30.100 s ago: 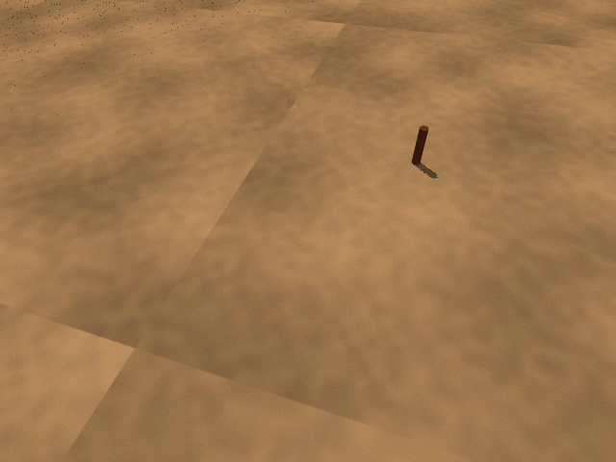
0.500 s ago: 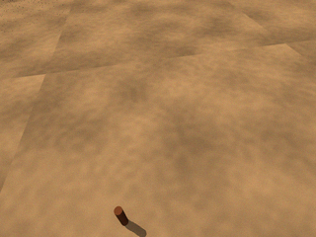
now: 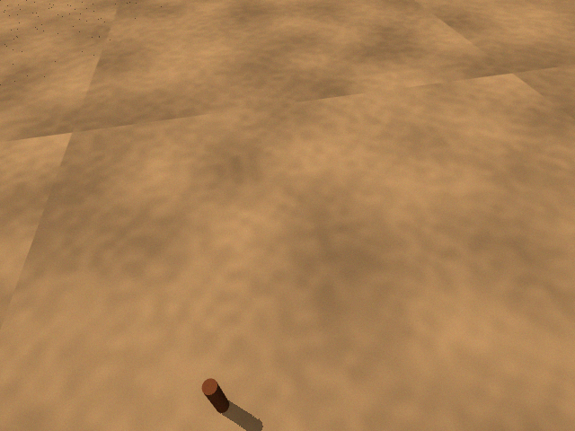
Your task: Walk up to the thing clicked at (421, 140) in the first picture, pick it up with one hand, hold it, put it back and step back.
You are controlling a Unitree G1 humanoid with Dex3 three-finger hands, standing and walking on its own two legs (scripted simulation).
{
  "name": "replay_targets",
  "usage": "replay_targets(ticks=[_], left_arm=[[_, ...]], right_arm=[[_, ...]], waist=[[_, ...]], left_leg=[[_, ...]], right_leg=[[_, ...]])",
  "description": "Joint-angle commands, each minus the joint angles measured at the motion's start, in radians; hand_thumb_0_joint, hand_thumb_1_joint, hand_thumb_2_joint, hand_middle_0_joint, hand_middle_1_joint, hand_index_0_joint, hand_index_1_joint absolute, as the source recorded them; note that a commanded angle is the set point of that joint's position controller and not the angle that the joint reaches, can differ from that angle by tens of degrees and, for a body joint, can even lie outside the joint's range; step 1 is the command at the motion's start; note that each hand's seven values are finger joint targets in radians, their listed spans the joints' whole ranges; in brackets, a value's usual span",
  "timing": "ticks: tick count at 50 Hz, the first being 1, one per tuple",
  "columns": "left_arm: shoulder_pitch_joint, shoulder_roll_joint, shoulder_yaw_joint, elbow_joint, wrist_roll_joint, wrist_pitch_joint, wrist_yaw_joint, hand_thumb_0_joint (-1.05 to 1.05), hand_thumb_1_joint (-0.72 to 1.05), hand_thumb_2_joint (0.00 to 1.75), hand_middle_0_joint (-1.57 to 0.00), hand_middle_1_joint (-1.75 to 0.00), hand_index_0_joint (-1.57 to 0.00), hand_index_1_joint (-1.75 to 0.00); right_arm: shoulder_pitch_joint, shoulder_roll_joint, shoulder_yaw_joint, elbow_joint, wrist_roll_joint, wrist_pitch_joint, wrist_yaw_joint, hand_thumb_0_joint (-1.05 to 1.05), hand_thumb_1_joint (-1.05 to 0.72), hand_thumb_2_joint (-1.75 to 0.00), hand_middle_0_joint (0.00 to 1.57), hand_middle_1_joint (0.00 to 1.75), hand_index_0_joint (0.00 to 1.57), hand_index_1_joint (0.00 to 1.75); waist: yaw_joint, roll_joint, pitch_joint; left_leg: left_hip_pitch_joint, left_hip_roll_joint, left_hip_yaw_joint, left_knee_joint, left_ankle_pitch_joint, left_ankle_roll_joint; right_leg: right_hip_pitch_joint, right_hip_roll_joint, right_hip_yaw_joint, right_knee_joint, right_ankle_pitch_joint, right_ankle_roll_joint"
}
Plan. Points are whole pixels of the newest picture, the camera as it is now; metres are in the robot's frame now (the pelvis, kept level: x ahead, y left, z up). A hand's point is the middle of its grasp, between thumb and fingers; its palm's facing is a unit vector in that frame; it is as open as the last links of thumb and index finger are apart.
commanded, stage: stand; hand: left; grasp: from the side
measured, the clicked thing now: (216, 396) +0.35 +0.26 -0.68
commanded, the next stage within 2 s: step back in 0.66 s
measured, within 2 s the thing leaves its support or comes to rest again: neither
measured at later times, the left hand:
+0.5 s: hand out of the picture +0.08 +0.25 -0.16, palm faces -0.03 -0.94 -0.34, open 7.4 cm
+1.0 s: hand out of the picture +0.08 +0.28 -0.18, palm faces -0.04 -0.91 -0.40, open 7.4 cm
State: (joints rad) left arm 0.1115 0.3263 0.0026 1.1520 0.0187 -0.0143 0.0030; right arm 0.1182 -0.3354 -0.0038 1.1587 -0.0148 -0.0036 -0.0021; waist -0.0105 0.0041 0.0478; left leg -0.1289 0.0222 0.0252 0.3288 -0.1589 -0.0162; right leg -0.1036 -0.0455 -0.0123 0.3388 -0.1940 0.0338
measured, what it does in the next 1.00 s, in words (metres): stands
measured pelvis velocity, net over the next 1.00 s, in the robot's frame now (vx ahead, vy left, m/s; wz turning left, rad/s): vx -0.05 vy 0.00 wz -0.01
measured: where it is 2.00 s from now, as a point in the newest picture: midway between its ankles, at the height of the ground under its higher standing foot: outside the picture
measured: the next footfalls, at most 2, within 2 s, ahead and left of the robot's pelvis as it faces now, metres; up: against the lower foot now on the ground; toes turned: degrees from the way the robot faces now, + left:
right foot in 1.14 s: -0.06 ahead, -0.13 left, +0.00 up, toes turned +0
left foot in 1.50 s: -0.13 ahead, +0.11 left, +0.00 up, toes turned +0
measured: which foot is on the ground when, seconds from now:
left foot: down 0.00-1.00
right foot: down 0.00-0.94, up 0.96-1.00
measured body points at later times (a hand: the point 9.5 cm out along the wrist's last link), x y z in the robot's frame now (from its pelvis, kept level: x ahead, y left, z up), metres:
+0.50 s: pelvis +0.01 +0.00 +0.00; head +0.01 +0.00 +0.45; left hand +0.08 +0.30 -0.13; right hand +0.08 -0.30 -0.14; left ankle +0.01 +0.13 -0.75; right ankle -0.01 -0.14 -0.75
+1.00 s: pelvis -0.05 +0.00 -0.03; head +0.02 +0.00 +0.41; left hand +0.08 +0.33 -0.15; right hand +0.06 -0.32 -0.15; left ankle +0.01 +0.13 -0.75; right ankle -0.03 -0.13 -0.73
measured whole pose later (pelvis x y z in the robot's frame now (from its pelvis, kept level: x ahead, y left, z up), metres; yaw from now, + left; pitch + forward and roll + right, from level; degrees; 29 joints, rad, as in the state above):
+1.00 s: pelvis -0.05 +0.00 -0.03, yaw -1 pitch -2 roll +0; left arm 0.06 0.42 0.06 0.95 0.01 0.05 0.00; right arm 0.06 -0.39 -0.06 0.95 -0.01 0.05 0.02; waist -0.02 -0.01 0.18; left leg -0.38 0.03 0.03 0.67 -0.26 0.01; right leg -0.40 0.00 0.04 0.87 -0.45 -0.04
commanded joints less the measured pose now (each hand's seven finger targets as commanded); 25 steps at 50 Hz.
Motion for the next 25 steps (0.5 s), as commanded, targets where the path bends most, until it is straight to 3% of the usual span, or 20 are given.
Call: replay_targets(ticks=[1, 6, 14, 19, 25], left_arm=[[-0.026, 0.203, 0.032, -0.053, -0.004, -0.020, 0.015, 0.00, 0.90, 0.90, -0.20, -0.30, -0.20, -0.30], [-0.029, 0.212, 0.037, -0.052, -0.006, -0.017, 0.015, 0.00, 0.90, 0.90, -0.20, -0.30, -0.20, -0.30], [-0.035, 0.216, 0.038, -0.063, -0.006, -0.019, 0.016, 0.00, 0.90, 0.90, -0.20, -0.30, -0.20, -0.30], [-0.031, 0.211, 0.036, -0.057, -0.007, -0.015, 0.015, 0.00, 0.90, 0.90, -0.20, -0.30, -0.20, -0.30], [-0.034, 0.219, 0.040, -0.065, -0.005, -0.016, 0.013, 0.00, 0.90, 0.90, -0.20, -0.30, -0.20, -0.30]], right_arm=[[-0.033, -0.203, -0.039, -0.048, 0.000, -0.024, -0.009, 0.00, -0.90, -0.90, 0.20, 0.30, 0.20, 0.30], [-0.040, -0.204, -0.037, -0.048, 0.000, -0.023, -0.009, 0.00, -0.90, -0.90, 0.20, 0.30, 0.20, 0.30], [-0.044, -0.207, -0.039, -0.053, 0.003, -0.027, -0.012, 0.00, -0.90, -0.90, 0.20, 0.30, 0.20, 0.30], [-0.043, -0.209, -0.039, -0.050, 0.001, -0.021, -0.009, 0.00, -0.90, -0.90, 0.20, 0.30, 0.20, 0.30], [-0.048, -0.209, -0.041, -0.054, 0.000, -0.023, -0.008, 0.00, -0.90, -0.90, 0.20, 0.30, 0.20, 0.30]], waist=[[0.006, -0.014, -0.066], [0.009, -0.001, -0.056], [0.006, -0.004, -0.103], [0.004, -0.011, -0.040], [0.004, 0.001, -0.041]], left_leg=[[0.022, 0.109, -0.087, -0.044, 0.140, 0.025], [0.016, 0.106, -0.086, -0.061, 0.085, 0.025], [0.066, 0.119, -0.076, -0.032, 0.236, 0.024], [0.026, 0.110, -0.080, -0.061, 0.111, 0.022], [0.025, 0.112, -0.085, -0.071, 0.062, 0.024]], right_leg=[[0.003, -0.092, 0.068, -0.057, 0.141, -0.038], [0.004, -0.093, 0.071, -0.063, 0.112, -0.039], [0.030, -0.097, 0.064, -0.039, 0.245, -0.039], [-0.012, -0.088, 0.064, -0.071, 0.118, -0.035], [-0.016, -0.089, 0.070, -0.075, 0.083, -0.042]])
